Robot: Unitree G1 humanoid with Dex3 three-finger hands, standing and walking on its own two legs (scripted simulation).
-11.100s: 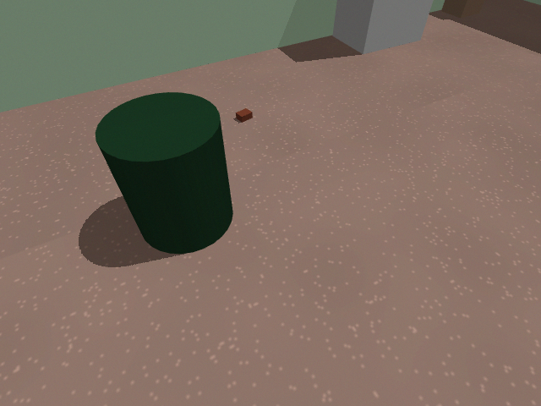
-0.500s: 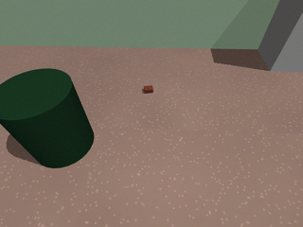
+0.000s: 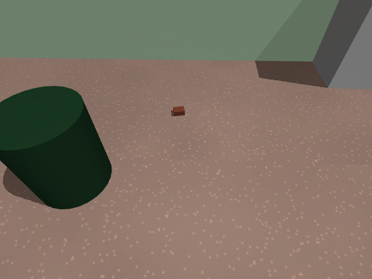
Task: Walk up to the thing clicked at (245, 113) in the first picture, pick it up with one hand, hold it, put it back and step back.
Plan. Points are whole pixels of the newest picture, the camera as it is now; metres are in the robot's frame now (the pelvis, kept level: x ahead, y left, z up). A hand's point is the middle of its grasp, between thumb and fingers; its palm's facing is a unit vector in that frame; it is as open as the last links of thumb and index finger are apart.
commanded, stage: stand
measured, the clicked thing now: (178, 111) +1.51 +0.10 -0.76
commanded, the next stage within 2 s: none
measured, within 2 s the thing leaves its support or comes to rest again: neither
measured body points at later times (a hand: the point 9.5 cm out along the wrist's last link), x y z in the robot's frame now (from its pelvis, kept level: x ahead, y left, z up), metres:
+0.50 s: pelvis +0.01 +0.00 +0.00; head +0.02 -0.01 +0.45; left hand +0.09 +0.30 -0.13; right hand +0.08 -0.30 -0.14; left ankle +0.00 +0.15 -0.75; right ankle +0.03 -0.10 -0.75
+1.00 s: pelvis +0.01 +0.00 +0.00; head +0.02 -0.01 +0.45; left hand +0.08 +0.30 -0.13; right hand +0.07 -0.30 -0.14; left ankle +0.00 +0.15 -0.75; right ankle +0.03 -0.10 -0.75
